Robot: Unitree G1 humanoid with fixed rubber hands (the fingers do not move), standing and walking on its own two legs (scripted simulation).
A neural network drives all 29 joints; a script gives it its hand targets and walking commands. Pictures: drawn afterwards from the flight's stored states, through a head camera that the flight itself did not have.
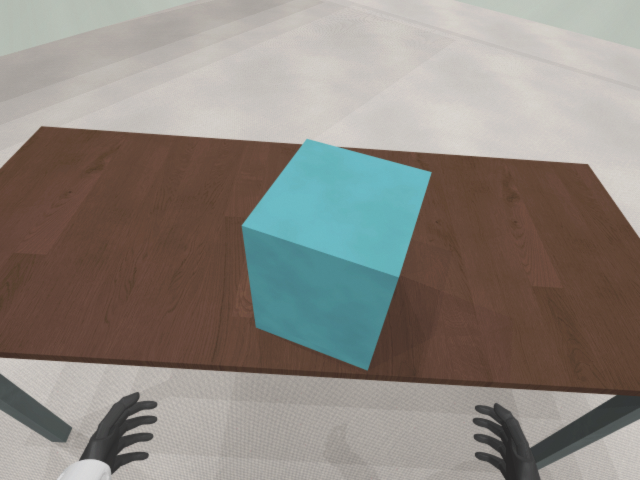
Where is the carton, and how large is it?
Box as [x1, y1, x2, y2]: [242, 139, 431, 370]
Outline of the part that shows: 306,139 242,224 255,324 258,328 367,370 400,272 431,172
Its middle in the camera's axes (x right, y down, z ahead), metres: +0.02 +0.03 +0.62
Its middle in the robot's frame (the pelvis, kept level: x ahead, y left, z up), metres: +0.45 -0.01 +0.00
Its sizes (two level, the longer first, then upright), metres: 0.210 0.200 0.250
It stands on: a table, 0.65 m high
